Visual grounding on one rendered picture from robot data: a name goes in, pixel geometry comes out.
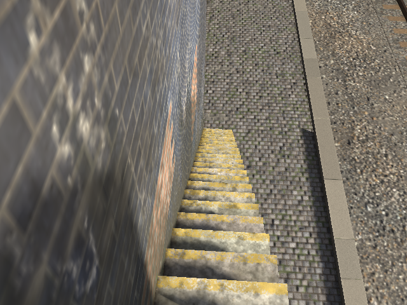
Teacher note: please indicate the stairs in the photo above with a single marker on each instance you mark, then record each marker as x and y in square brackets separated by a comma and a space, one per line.
[219, 253]

